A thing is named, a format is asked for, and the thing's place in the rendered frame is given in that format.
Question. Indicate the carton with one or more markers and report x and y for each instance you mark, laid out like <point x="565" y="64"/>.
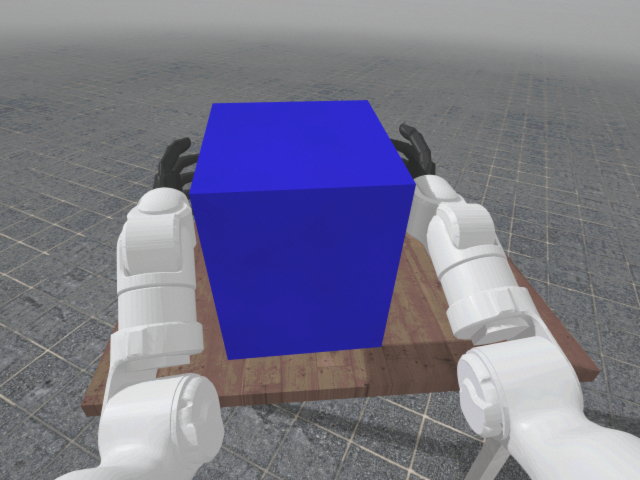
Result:
<point x="301" y="210"/>

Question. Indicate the table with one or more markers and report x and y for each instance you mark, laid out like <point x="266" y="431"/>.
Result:
<point x="419" y="354"/>

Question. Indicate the robot right upper arm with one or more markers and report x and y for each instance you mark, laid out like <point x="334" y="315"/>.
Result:
<point x="524" y="394"/>

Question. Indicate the left robot forearm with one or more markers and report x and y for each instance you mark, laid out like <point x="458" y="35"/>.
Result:
<point x="157" y="324"/>

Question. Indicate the left robot hand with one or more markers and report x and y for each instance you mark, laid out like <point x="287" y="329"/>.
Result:
<point x="171" y="165"/>

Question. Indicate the right robot forearm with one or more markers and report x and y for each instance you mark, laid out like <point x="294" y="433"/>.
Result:
<point x="485" y="302"/>

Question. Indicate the right robot hand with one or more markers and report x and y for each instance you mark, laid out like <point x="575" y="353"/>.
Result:
<point x="418" y="154"/>

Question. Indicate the robot left upper arm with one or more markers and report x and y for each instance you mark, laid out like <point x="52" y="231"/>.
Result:
<point x="158" y="429"/>

